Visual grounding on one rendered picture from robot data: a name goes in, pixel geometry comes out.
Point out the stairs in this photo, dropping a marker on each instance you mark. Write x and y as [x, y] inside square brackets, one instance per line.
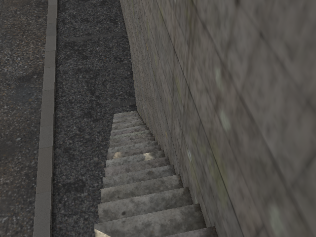
[142, 196]

